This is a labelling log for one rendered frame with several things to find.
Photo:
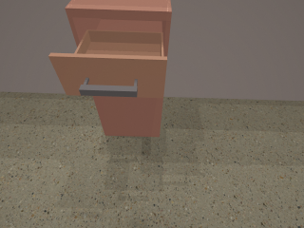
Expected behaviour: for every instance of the drawer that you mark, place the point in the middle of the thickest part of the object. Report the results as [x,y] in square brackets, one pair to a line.
[114,58]

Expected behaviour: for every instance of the cabinet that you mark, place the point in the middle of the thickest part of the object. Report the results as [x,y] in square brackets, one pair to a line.
[124,116]

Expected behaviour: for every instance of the handle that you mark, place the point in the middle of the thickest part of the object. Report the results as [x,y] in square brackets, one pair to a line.
[109,90]

